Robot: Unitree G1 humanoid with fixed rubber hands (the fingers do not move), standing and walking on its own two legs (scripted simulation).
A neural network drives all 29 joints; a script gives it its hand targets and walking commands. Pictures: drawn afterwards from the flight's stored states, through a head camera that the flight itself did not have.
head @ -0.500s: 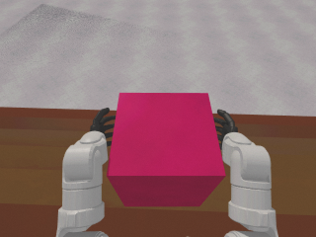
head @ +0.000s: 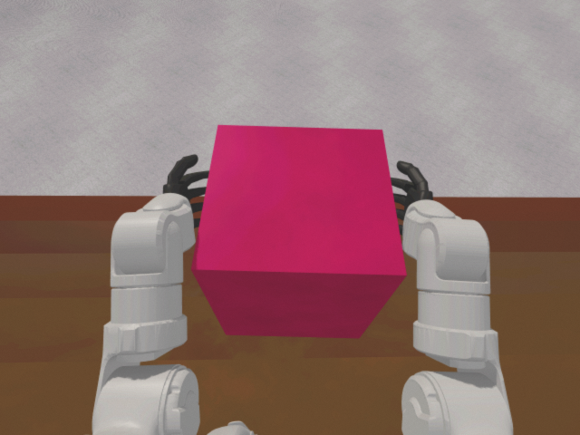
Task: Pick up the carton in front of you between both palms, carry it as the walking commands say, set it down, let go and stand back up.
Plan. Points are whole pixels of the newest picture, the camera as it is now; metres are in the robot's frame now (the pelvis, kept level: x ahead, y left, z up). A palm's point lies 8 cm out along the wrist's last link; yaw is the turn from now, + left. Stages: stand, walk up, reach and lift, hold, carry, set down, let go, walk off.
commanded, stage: carry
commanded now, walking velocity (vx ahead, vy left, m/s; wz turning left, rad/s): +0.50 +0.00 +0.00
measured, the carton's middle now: (296, 242) +0.37 -0.02 +0.04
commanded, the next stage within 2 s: none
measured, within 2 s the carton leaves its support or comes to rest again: neither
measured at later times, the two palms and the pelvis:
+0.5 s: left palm (212, 137) +0.67 +0.14 -0.03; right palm (353, 126) +0.70 -0.16 -0.03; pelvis +0.33 -0.05 -0.14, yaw +1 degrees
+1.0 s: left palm (250, 108) +1.02 +0.08 -0.22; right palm (346, 114) +0.99 -0.22 -0.22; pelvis +0.67 -0.04 -0.29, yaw +0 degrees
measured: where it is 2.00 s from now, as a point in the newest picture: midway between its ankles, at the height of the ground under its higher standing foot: (291, 214)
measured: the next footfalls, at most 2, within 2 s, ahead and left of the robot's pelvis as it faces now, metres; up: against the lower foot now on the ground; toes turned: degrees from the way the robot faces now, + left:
right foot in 0.36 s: +0.37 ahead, -0.08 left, -0.13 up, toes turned -1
left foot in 0.76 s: +0.66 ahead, +0.00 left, -0.27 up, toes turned +0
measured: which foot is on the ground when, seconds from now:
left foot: down 0.00-0.34, up 0.36-0.74, down 0.76-1.00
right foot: up 0.00-0.34, down 0.36-0.76, up 0.78-1.00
